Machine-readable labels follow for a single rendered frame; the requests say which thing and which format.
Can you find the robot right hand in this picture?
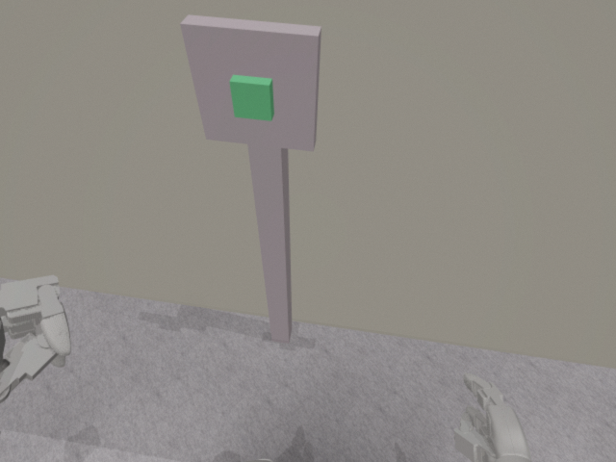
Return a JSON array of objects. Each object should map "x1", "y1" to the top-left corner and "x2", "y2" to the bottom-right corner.
[{"x1": 454, "y1": 372, "x2": 531, "y2": 462}]

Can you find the robot left hand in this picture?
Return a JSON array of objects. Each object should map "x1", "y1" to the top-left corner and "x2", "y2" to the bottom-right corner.
[{"x1": 0, "y1": 275, "x2": 71, "y2": 403}]

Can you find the panel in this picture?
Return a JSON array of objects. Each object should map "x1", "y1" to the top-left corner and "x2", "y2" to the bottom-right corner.
[{"x1": 180, "y1": 14, "x2": 321, "y2": 344}]

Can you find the button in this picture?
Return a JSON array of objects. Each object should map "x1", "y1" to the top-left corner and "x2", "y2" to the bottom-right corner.
[{"x1": 229, "y1": 75, "x2": 274, "y2": 121}]

